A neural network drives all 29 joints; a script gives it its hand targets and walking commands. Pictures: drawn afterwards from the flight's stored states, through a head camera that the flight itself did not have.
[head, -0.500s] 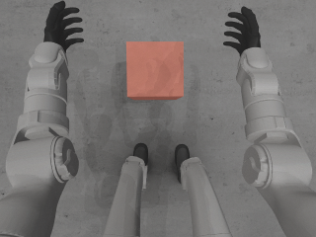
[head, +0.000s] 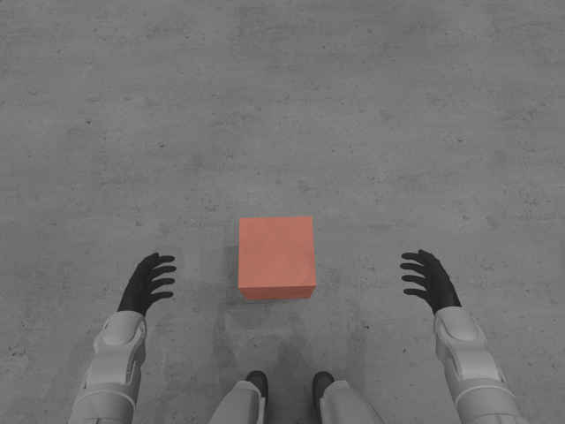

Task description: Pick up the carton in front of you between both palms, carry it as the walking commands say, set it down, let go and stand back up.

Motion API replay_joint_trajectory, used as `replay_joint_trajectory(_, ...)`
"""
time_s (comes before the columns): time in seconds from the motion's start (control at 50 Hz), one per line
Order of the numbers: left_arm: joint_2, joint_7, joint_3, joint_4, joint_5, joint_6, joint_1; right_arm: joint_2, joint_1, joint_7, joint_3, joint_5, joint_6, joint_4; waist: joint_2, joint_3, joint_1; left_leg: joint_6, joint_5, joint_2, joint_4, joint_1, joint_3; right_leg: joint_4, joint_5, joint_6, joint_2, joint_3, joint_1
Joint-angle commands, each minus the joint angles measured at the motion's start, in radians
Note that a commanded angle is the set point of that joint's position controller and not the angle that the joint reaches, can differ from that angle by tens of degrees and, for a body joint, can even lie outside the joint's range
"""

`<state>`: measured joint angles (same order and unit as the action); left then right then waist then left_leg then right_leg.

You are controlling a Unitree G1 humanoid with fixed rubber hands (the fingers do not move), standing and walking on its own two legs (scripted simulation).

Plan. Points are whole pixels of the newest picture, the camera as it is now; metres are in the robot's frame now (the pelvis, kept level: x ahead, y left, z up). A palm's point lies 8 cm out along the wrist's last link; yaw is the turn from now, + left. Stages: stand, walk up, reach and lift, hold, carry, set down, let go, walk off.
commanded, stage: let go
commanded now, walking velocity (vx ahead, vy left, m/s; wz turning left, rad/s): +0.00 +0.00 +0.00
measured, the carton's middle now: (277, 261) +0.47 +0.03 -0.62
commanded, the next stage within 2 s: stand in 0.70 s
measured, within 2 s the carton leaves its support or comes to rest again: neither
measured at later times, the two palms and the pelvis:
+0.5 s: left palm (114, 380) +0.18 +0.23 -0.04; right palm (489, 370) +0.19 -0.24 -0.04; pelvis +0.02 -0.01 +0.03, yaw +1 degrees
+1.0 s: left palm (72, 388) +0.17 +0.29 -0.06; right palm (522, 378) +0.18 -0.29 -0.06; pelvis +0.04 +0.00 +0.02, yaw +0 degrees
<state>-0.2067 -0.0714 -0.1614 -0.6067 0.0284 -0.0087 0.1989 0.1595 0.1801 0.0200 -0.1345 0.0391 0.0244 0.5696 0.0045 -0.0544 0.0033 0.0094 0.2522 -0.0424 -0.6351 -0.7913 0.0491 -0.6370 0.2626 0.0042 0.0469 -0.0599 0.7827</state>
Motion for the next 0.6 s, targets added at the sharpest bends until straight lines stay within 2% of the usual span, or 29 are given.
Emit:
replay_joint_trajectory(0.0, -0.1, 0.002, 0.004, 0.135, -0.016, 0.027, -0.067, 0.083, -0.064, 0.009, 0.008, -0.017, -0.029, -0.132, -0.008, -0.415, 0.005, -0.018, -0.264, 0.017, 0.071, 0.414, -0.014, 0.082, -0.246, -0.031, -0.018, 0.018, -0.372)
replay_joint_trajectory(0.06, -0.098, 0.004, 0.029, 0.17, -0.028, 0.029, -0.169, 0.095, -0.157, 0.015, 0.027, -0.025, -0.033, -0.163, 0.0, -0.316, 0.004, -0.015, -0.22, 0.016, 0.119, 0.473, -0.021, 0.13, -0.221, -0.027, -0.023, 0.02, -0.456)
replay_joint_trajectory(0.18, -0.09, 0.008, 0.069, 0.227, -0.031, 0.014, -0.331, 0.117, -0.314, 0.026, 0.053, -0.038, -0.022, -0.209, 0.01, -0.13, -0.002, -0.018, -0.214, 0.007, 0.211, 0.596, -0.03, 0.224, -0.232, -0.025, -0.022, 0.025, -0.586)
replay_joint_trajectory(0.4, -0.099, -0.003, 0.087, 0.277, -0.016, -0.097, -0.368, 0.138, -0.347, 0.054, 0.065, -0.031, 0.083, -0.235, 0.0, 0.126, -0.004, -0.014, -0.086, 0.01, 0.265, 0.679, -0.037, 0.286, -0.095, -0.015, -0.027, 0.036, -0.647)
replay_joint_trajectory(0.58, -0.096, 0.0, 0.087, 0.283, -0.008, -0.128, -0.383, 0.141, -0.361, 0.05, 0.059, -0.02, 0.114, -0.241, 0.0, 0.111, -0.003, -0.015, -0.186, 0.008, 0.246, 0.72, -0.028, 0.26, -0.212, -0.016, -0.019, 0.031, -0.702)
